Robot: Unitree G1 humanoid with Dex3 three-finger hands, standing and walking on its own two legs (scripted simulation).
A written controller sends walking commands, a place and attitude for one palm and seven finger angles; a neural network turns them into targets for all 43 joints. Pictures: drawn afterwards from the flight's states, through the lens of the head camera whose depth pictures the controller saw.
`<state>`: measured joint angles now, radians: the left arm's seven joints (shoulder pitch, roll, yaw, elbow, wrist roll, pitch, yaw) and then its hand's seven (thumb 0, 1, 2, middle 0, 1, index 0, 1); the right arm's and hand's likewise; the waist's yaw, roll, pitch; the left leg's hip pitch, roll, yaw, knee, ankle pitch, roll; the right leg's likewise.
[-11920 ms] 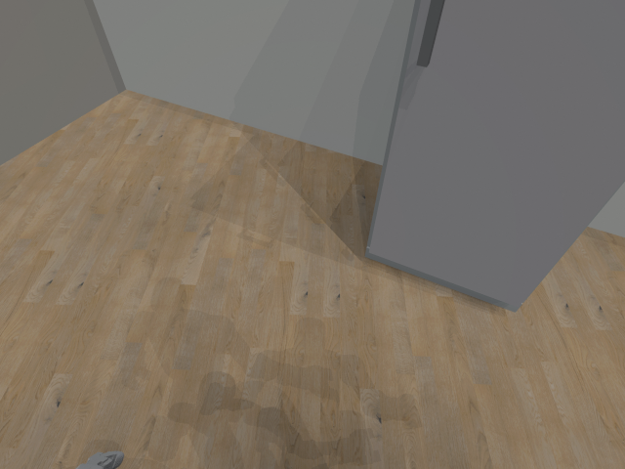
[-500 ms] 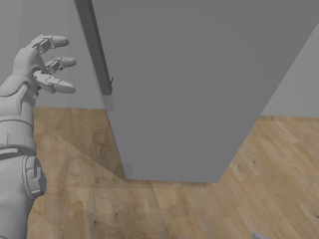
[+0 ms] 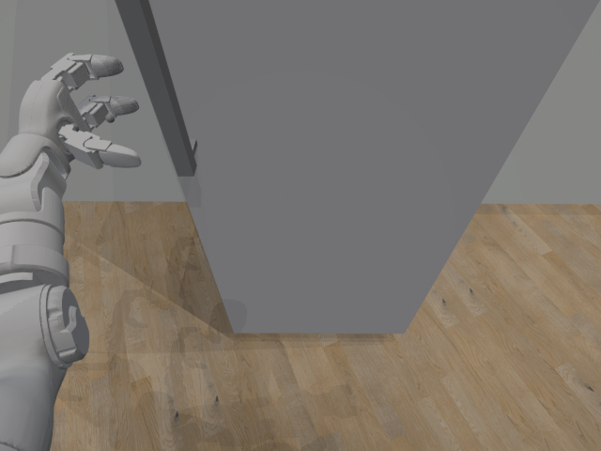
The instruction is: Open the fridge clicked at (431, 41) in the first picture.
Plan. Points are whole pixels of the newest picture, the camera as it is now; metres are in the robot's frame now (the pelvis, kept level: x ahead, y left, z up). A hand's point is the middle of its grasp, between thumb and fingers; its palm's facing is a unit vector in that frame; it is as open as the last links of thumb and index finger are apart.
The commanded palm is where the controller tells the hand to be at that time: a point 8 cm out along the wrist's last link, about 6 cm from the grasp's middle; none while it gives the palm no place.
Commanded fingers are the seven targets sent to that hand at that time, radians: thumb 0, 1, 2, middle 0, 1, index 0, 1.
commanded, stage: feel for the door with the fingertips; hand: left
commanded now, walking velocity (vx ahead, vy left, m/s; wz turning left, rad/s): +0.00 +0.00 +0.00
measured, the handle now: (164, 74) +0.52 +0.16 +0.24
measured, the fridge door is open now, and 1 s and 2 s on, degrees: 0 0 0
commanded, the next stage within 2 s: slide the fingers in behind the handle in 0.88 s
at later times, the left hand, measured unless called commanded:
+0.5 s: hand (142, 123) +0.45 +0.18 +0.21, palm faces -0.03 -1.00 +0.00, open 14.0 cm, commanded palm +0.44 +0.24 +0.21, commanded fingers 0.00 -0.50 0.30 -0.30 -1.20 -0.30 -1.20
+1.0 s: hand (138, 108) +0.48 +0.19 +0.21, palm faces -0.03 -1.00 +0.01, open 13.8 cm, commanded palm +0.46 +0.25 +0.21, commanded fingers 0.00 -0.50 0.30 -0.30 -1.20 -0.30 -1.20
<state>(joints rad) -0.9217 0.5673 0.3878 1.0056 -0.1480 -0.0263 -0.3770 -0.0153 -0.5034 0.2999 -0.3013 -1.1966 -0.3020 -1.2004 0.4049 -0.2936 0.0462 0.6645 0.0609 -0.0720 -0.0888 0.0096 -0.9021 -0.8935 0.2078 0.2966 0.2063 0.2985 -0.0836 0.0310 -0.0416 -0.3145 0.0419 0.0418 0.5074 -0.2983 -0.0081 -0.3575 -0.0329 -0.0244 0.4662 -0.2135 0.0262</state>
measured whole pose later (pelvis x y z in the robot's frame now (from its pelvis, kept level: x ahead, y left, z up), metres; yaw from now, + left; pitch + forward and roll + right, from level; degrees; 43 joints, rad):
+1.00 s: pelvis -0.01 +0.00 +0.00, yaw +0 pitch +7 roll -1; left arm -1.06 0.55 0.35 1.14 -0.12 -0.05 -0.33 -0.02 -0.50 0.30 -0.34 -1.23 -0.34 -1.22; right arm 0.42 -0.31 0.03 0.70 0.05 -0.09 -0.09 0.01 -0.90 -0.89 0.21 0.30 0.21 0.30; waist -0.11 0.03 -0.04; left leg -0.36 0.05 0.03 0.53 -0.29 -0.01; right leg -0.40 -0.03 -0.03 0.48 -0.21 0.02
